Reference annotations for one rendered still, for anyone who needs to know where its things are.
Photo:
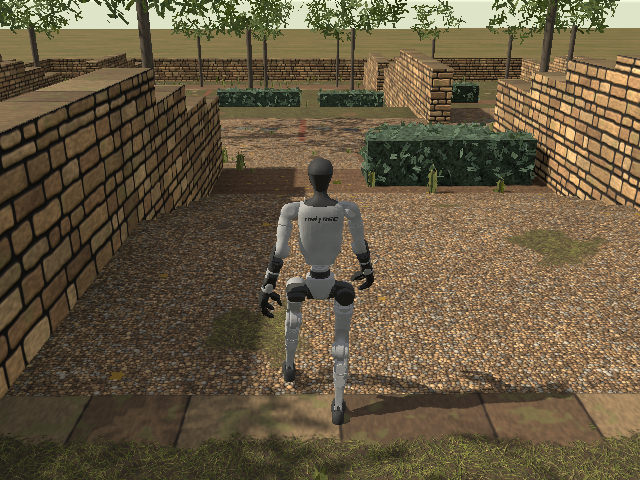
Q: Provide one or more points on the humanoid robot torso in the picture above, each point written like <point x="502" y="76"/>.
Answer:
<point x="320" y="240"/>

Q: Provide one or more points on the robot left forearm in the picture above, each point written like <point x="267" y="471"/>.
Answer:
<point x="272" y="273"/>

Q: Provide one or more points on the left robot hand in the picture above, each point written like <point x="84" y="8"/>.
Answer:
<point x="263" y="302"/>

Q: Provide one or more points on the right robot hand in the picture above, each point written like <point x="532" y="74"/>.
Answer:
<point x="359" y="276"/>

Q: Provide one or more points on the humanoid robot head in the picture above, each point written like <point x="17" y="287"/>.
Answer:
<point x="320" y="172"/>

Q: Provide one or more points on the robot left upper arm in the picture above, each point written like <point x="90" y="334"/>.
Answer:
<point x="288" y="212"/>

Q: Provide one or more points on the robot right forearm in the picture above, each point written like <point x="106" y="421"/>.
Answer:
<point x="365" y="261"/>

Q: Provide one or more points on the robot right upper arm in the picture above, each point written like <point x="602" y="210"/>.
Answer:
<point x="355" y="223"/>

